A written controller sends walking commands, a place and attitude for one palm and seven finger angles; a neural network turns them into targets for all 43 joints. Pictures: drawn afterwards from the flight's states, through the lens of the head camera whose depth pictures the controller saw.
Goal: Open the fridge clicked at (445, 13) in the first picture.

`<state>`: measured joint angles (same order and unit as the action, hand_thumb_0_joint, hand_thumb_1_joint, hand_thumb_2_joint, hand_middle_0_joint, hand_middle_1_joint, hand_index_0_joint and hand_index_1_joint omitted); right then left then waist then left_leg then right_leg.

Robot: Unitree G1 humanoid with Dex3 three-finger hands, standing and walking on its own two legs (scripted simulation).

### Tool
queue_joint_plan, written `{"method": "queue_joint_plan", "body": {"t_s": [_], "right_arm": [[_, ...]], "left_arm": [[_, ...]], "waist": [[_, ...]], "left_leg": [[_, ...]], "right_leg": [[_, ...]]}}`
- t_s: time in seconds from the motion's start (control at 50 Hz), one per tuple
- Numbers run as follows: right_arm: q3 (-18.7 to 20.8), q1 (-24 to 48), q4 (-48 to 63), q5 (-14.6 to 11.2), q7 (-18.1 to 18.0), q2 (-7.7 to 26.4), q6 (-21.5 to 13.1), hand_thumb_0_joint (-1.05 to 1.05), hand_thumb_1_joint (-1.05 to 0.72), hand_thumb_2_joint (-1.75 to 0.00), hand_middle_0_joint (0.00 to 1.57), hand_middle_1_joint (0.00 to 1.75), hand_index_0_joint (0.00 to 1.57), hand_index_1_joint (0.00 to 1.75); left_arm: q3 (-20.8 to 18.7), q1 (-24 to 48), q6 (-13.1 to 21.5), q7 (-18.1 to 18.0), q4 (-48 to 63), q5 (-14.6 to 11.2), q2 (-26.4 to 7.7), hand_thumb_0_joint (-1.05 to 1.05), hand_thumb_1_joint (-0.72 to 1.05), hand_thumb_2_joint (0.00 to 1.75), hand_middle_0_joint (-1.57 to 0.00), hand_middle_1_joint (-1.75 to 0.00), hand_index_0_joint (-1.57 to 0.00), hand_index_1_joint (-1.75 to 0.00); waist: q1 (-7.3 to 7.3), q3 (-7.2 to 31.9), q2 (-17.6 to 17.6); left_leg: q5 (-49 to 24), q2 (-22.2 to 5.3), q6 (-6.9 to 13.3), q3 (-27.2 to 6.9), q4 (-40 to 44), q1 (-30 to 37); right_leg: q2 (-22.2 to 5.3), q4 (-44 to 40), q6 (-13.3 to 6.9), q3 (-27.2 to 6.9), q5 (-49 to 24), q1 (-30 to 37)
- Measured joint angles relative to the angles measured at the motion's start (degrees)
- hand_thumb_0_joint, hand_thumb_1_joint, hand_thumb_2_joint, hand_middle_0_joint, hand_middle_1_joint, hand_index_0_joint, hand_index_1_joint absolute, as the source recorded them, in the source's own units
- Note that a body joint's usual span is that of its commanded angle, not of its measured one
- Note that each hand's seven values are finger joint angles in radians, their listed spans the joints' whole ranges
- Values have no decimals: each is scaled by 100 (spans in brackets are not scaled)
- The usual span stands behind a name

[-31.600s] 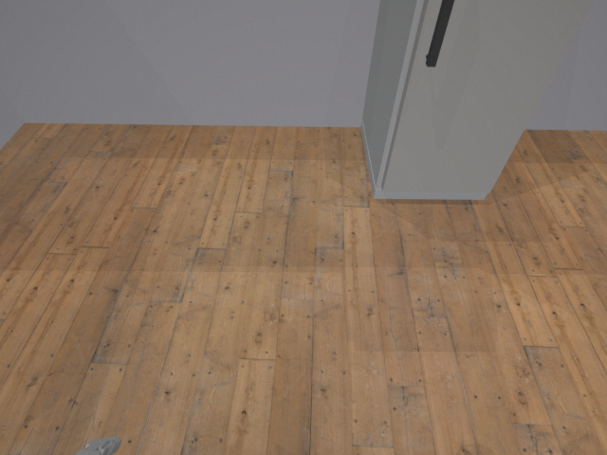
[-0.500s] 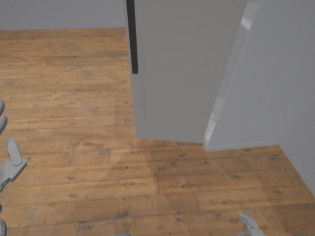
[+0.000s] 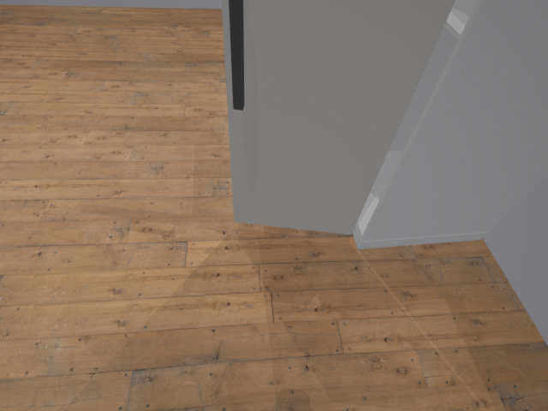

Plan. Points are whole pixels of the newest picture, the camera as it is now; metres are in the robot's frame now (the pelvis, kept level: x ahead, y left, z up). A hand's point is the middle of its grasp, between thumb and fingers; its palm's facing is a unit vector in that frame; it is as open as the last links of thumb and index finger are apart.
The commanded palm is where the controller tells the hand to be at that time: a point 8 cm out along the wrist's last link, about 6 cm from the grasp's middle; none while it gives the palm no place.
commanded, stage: let the arm hang, fingers relaxed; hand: left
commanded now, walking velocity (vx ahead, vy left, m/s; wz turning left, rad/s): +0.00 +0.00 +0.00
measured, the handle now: (238, 23) +0.86 +0.13 +0.14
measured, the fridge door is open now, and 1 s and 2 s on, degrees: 78 78 78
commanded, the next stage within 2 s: look to check the result in 0.74 s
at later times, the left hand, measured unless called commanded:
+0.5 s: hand out of the picture +0.05 +0.21 -0.17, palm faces -0.07 -0.98 -0.20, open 7.3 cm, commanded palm none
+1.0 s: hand out of the picture +0.05 +0.21 -0.17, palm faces -0.07 -0.98 -0.19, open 7.4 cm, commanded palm none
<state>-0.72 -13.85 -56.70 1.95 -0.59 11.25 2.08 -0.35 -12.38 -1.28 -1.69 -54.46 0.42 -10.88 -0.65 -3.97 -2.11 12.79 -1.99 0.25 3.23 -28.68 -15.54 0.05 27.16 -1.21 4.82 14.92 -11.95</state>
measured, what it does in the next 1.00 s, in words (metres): shifts its weight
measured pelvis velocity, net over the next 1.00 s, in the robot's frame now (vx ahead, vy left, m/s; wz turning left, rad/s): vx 0.03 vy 0.04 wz -0.05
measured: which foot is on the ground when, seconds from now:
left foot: down 0.00-1.00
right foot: down 0.00-1.00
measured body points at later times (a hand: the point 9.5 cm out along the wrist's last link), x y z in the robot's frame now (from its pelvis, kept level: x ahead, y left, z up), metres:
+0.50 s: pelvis +0.03 +0.03 +0.01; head +0.05 +0.04 +0.45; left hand +0.06 +0.26 -0.16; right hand +0.02 -0.19 -0.15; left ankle +0.03 +0.11 -0.74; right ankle +0.00 -0.10 -0.74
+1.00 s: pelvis +0.03 +0.04 +0.01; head +0.06 +0.04 +0.46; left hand +0.06 +0.26 -0.16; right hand +0.02 -0.18 -0.15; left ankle +0.03 +0.11 -0.74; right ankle +0.00 -0.10 -0.74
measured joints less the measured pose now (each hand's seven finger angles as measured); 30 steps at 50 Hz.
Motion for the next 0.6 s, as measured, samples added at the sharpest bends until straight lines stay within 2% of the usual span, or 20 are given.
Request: {"method": "queue_joint_plan", "body": {"t_s": [0.06,0.16,0.34,0.46,0.6], "right_arm": [[39,-128,-310,-13,-40,-70,12,1,-91,-90,20,30,20,30],[85,-197,-588,-50,-87,-136,-44,1,-91,-90,20,30,20,30],[71,-44,-788,-73,-106,-284,-139,1,-91,-90,20,30,20,30],[90,64,-857,-60,-129,-248,-165,2,-93,-90,21,30,20,30],[104,111,-854,-66,-134,-228,-219,1,-92,-90,20,30,20,30]], "left_arm": [[21,-86,36,35,-372,28,-126,-4,101,89,-21,-30,-21,-30],[49,-210,35,34,-874,36,-182,-2,96,90,-21,-30,-20,-30],[96,-99,81,2,-1153,43,-10,0,91,90,-20,-30,-20,-30],[115,57,111,-24,-1130,67,161,0,91,90,-20,-30,-20,-30],[88,100,126,-24,-1125,62,105,1,93,90,-20,-30,-20,-30]], "waist": [[36,-42,49],[9,-83,165],[6,-28,255],[8,49,223],[-15,103,163]], "left_leg": [[-53,-3,22,30,181,87],[-67,49,88,152,376,254],[-41,172,201,298,527,443],[-3,242,257,355,561,522],[39,273,283,398,590,604]], "right_leg": [[17,-295,24,-28,-133,126],[-29,-487,100,-145,-193,251],[-152,-515,223,-285,-154,344],[-222,-473,286,-341,-96,373],[-252,-480,320,-385,-60,432]]}}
